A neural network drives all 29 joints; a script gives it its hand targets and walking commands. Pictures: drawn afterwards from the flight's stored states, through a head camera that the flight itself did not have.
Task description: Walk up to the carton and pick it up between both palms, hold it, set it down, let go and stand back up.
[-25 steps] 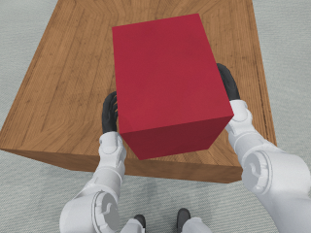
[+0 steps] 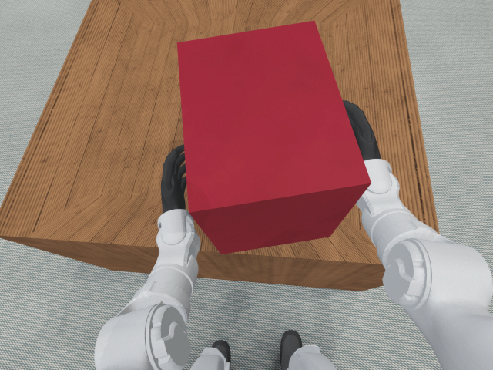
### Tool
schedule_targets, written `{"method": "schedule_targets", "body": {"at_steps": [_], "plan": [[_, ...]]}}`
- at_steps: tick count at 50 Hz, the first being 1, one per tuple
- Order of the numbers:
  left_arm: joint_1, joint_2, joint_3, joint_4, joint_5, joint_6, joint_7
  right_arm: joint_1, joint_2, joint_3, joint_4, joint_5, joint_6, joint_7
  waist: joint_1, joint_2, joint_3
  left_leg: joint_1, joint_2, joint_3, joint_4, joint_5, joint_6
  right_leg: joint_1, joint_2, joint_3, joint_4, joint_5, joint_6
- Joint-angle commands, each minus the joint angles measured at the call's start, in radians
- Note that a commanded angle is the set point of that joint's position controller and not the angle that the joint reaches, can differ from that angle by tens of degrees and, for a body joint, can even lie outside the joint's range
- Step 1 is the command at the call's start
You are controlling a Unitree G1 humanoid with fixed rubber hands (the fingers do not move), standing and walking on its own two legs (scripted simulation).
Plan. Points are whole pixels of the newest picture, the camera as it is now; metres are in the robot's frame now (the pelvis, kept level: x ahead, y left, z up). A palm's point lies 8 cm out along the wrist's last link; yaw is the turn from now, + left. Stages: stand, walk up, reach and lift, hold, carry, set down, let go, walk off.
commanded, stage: reach and lift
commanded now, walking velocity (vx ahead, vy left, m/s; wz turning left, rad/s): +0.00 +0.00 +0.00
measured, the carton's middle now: (262, 151) +0.49 +0.02 -0.04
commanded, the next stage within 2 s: none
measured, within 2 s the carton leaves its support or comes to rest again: leaves its support in 1.30 s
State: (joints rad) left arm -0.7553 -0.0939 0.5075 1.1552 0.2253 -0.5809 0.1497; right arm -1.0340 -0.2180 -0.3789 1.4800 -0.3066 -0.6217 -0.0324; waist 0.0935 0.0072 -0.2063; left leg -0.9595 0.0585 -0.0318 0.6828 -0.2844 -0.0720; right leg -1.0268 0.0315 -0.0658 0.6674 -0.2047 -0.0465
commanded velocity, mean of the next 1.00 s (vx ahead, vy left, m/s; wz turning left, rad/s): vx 0.00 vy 0.00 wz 0.00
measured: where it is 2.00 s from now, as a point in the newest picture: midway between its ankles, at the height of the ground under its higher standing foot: outside the picture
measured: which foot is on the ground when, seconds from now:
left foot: down 0.00-1.00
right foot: down 0.00-1.00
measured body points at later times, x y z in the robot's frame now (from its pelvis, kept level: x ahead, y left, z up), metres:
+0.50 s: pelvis +0.00 +0.00 +0.00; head +0.16 -0.01 +0.42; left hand +0.40 +0.17 -0.03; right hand +0.48 -0.14 +0.00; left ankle -0.01 +0.17 -0.70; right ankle +0.04 -0.07 -0.70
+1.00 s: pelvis +0.00 +0.00 +0.00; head +0.15 -0.01 +0.42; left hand +0.39 +0.16 -0.03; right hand +0.46 -0.15 +0.00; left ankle -0.01 +0.17 -0.70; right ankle +0.04 -0.07 -0.70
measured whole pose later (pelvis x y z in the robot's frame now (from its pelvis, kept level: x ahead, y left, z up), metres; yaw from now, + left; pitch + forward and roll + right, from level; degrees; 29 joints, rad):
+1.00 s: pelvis +0.00 +0.00 +0.00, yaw +0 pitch +32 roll +1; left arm -0.72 -0.07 0.37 1.25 0.04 -0.64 0.16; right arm -1.01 -0.21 -0.34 1.63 -0.26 -0.74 -0.08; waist 0.09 0.00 -0.25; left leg -0.96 0.06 -0.03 0.68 -0.28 -0.07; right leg -1.03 0.03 -0.07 0.67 -0.20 -0.05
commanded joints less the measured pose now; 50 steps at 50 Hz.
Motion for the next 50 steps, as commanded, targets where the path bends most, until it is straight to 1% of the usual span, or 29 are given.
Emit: {"method": "schedule_targets", "body": {"at_steps": [1, 3, 5, 6, 8, 11, 13, 14, 15, 18, 21, 22, 23, 24, 25, 29, 30, 32, 33, 35, 37, 38, 39, 40, 43, 44, 46, 47, 50], "plan": [[-0.417, -0.385, -0.225, -0.023, 0.084, -0.035, -0.100, -0.275, 0.619, 0.123, 0.141, -0.180, -0.030, 0.123, 0.005, -0.154, -0.735, -0.015, -0.064, 0.172, -0.073, 0.240, 0.073, 0.791, -0.035, 0.054, 0.024, 0.467, 0.073], [-0.407, -0.384, -0.203, -0.003, 0.099, -0.043, -0.106, -0.265, 0.626, 0.139, 0.123, -0.179, -0.046, 0.122, 0.016, -0.168, -0.741, -0.044, -0.065, 0.179, -0.087, 0.236, 0.077, 0.816, -0.046, 0.056, 0.029, 0.499, 0.086], [-0.418, -0.405, -0.260, -0.030, 0.074, -0.058, -0.106, -0.268, 0.622, 0.143, 0.110, -0.184, -0.074, 0.117, -0.008, -0.146, -0.788, -0.020, -0.060, 0.174, -0.081, 0.281, 0.067, 0.822, -0.034, 0.043, 0.037, 0.577, 0.079], [-0.410, -0.417, -0.251, -0.020, 0.074, -0.064, -0.108, -0.270, 0.629, 0.164, 0.127, -0.184, -0.087, 0.113, -0.006, -0.170, -0.802, -0.031, -0.062, 0.172, -0.073, 0.297, 0.070, 0.840, -0.033, 0.036, 0.050, 0.630, 0.080], [-0.425, -0.427, -0.245, 0.000, 0.083, -0.071, -0.110, -0.297, 0.636, 0.173, 0.125, -0.187, -0.110, 0.113, 0.001, -0.166, -0.803, -0.048, -0.062, 0.171, -0.081, 0.279, 0.070, 0.862, -0.037, 0.039, 0.050, 0.653, 0.084], [-0.420, -0.434, -0.277, 0.008, 0.063, -0.085, -0.107, -0.267, 0.636, 0.188, 0.160, -0.182, -0.129, 0.107, -0.013, -0.160, -0.824, -0.036, -0.062, 0.165, -0.076, 0.311, 0.070, 0.871, -0.031, 0.036, 0.061, 0.716, 0.088], [-0.415, -0.446, -0.284, 0.033, 0.060, -0.089, -0.109, -0.267, 0.630, 0.181, 0.171, -0.185, -0.143, 0.107, -0.021, -0.159, -0.823, -0.042, -0.057, 0.159, -0.076, 0.304, 0.065, 0.862, -0.032, 0.032, 0.060, 0.687, 0.083], [-0.408, -0.442, -0.277, 0.040, 0.069, -0.092, -0.107, -0.268, 0.637, 0.194, 0.177, -0.179, -0.146, 0.111, 0.000, -0.145, -0.824, -0.048, -0.057, 0.164, -0.077, 0.300, 0.062, 0.879, -0.031, 0.034, 0.062, 0.705, 0.079], [-0.413, -0.453, -0.303, 0.040, 0.052, -0.096, -0.108, -0.253, 0.628, 0.185, 0.184, -0.180, -0.153, 0.110, -0.022, -0.138, -0.838, -0.052, -0.054, 0.161, -0.082, 0.301, 0.063, 0.876, -0.025, 0.029, 0.062, 0.715, 0.077], [-0.379, -0.457, -0.285, 0.081, 0.060, -0.098, -0.112, -0.257, 0.629, 0.194, 0.211, -0.183, -0.165, 0.111, -0.010, -0.145, -0.827, -0.064, -0.056, 0.164, -0.082, 0.305, 0.064, 0.876, -0.029, 0.023, 0.063, 0.729, 0.076], [-0.410, -0.454, -0.325, 0.062, 0.032, -0.099, -0.114, -0.273, 0.600, 0.202, 0.234, -0.172, -0.171, 0.111, -0.029, -0.130, -0.835, -0.042, -0.054, 0.154, -0.066, 0.317, 0.056, 0.852, -0.021, 0.027, 0.069, 0.740, 0.068], [-0.424, -0.455, -0.322, 0.074, 0.026, -0.096, -0.111, -0.285, 0.594, 0.207, 0.228, -0.164, -0.170, 0.112, -0.017, -0.125, -0.825, -0.037, -0.055, 0.150, -0.066, 0.304, 0.056, 0.839, -0.017, 0.019, 0.062, 0.710, 0.067], [-0.397, -0.462, -0.332, 0.073, 0.019, -0.095, -0.114, -0.262, 0.612, 0.214, 0.226, -0.162, -0.168, 0.110, -0.026, -0.126, -0.833, -0.028, -0.055, 0.154, -0.070, 0.318, 0.056, 0.848, -0.016, 0.020, 0.063, 0.738, 0.067], [-0.395, -0.457, -0.316, 0.089, 0.027, -0.095, -0.111, -0.281, 0.600, 0.214, 0.244, -0.155, -0.169, 0.113, -0.007, -0.127, -0.823, -0.039, -0.055, 0.149, -0.067, 0.313, 0.058, 0.847, -0.014, 0.019, 0.073, 0.731, 0.066], [-0.398, -0.461, -0.337, 0.053, 0.017, -0.096, -0.109, -0.276, 0.605, 0.226, 0.252, -0.149, -0.170, 0.113, -0.012, -0.119, -0.827, -0.026, -0.056, 0.150, -0.067, 0.329, 0.057, 0.851, -0.014, 0.021, 0.070, 0.746, 0.064], [-0.398, -0.470, -0.364, 0.071, -0.009, -0.085, -0.113, -0.290, 0.606, 0.253, 0.225, -0.132, -0.162, 0.115, -0.023, -0.124, -0.858, -0.048, -0.061, 0.142, -0.059, 0.307, 0.057, 0.867, -0.011, 0.020, 0.084, 0.783, 0.064], [-0.381, -0.465, -0.364, 0.070, -0.006, -0.079, -0.112, -0.290, 0.594, 0.262, 0.227, -0.119, -0.161, 0.113, -0.010, -0.113, -0.863, -0.041, -0.061, 0.137, -0.053, 0.326, 0.057, 0.857, -0.009, 0.022, 0.088, 0.800, 0.067], [-0.369, -0.472, -0.353, 0.087, -0.012, -0.074, -0.117, -0.291, 0.603, 0.292, 0.203, -0.103, -0.162, 0.111, -0.012, -0.145, -0.858, -0.049, -0.058, 0.135, -0.062, 0.321, 0.061, 0.883, -0.011, 0.026, 0.091, 0.830, 0.073], [-0.386, -0.463, -0.383, 0.066, -0.025, -0.075, -0.119, -0.298, 0.611, 0.265, 0.218, -0.109, -0.157, 0.109, -0.029, -0.123, -0.863, -0.051, -0.065, 0.134, -0.053, 0.323, 0.059, 0.884, -0.013, 0.027, 0.088, 0.841, 0.069], [-0.371, -0.462, -0.371, 0.072, -0.014, -0.067, -0.117, -0.304, 0.597, 0.273, 0.211, -0.096, -0.153, 0.112, -0.015, -0.125, -0.846, -0.039, -0.058, 0.135, -0.065, 0.319, 0.057, 0.868, -0.010, 0.024, 0.082, 0.809, 0.070], [-0.386, -0.468, -0.373, 0.083, -0.022, -0.065, -0.121, -0.296, 0.601, 0.288, 0.197, -0.098, -0.148, 0.110, -0.028, -0.130, -0.851, -0.053, -0.064, 0.132, -0.059, 0.295, 0.058, 0.890, -0.015, 0.032, 0.086, 0.806, 0.072], [-0.391, -0.453, -0.378, 0.060, -0.029, -0.065, -0.120, -0.285, 0.600, 0.315, 0.202, -0.087, -0.143, 0.113, -0.004, -0.126, -0.849, -0.045, -0.061, 0.132, -0.065, 0.321, 0.061, 0.893, -0.016, 0.030, 0.093, 0.834, 0.076], [-0.380, -0.469, -0.380, 0.059, -0.034, -0.065, -0.123, -0.286, 0.598, 0.303, 0.202, -0.090, -0.143, 0.112, -0.025, -0.144, -0.856, -0.037, -0.066, 0.132, -0.059, 0.316, 0.058, 0.909, -0.011, 0.029, 0.093, 0.855, 0.074], [-0.427, -0.457, -0.392, 0.040, -0.049, -0.066, -0.120, -0.307, 0.604, 0.307, 0.198, -0.091, -0.136, 0.112, -0.024, -0.134, -0.881, -0.059, -0.069, 0.128, -0.057, 0.296, 0.060, 0.894, -0.019, 0.039, 0.087, 0.804, 0.077], [-0.398, -0.449, -0.393, 0.048, -0.058, -0.060, -0.121, -0.292, 0.619, 0.317, 0.164, -0.075, -0.128, 0.107, -0.024, -0.151, -0.879, -0.055, -0.074, 0.120, -0.061, 0.266, 0.066, 0.922, -0.023, 0.049, 0.091, 0.804, 0.084], [-0.393, -0.455, -0.395, 0.042, -0.051, -0.056, -0.118, -0.303, 0.620, 0.324, 0.173, -0.068, -0.126, 0.110, -0.010, -0.140, -0.870, -0.046, -0.073, 0.125, -0.068, 0.271, 0.066, 0.914, -0.014, 0.042, 0.086, 0.797, 0.080], [-0.380, -0.456, -0.418, 0.030, -0.074, -0.055, -0.122, -0.285, 0.619, 0.329, 0.140, -0.067, -0.122, 0.103, -0.033, -0.148, -0.897, -0.044, -0.082, 0.121, -0.053, 0.283, 0.063, 0.941, -0.013, 0.042, 0.095, 0.849, 0.081], [-0.412, -0.447, -0.396, 0.040, -0.062, -0.059, -0.123, -0.312, 0.612, 0.320, 0.146, -0.069, -0.123, 0.107, -0.027, -0.139, -0.880, -0.059, -0.073, 0.120, -0.061, 0.269, 0.060, 0.914, -0.023, 0.046, 0.087, 0.791, 0.086], [-0.409, -0.459, -0.441, 0.021, -0.099, -0.051, -0.123, -0.310, 0.618, 0.342, 0.116, -0.058, -0.111, 0.109, -0.036, -0.147, -0.911, -0.056, -0.080, 0.114, -0.056, 0.272, 0.066, 0.936, -0.017, 0.048, 0.096, 0.845, 0.085]]}}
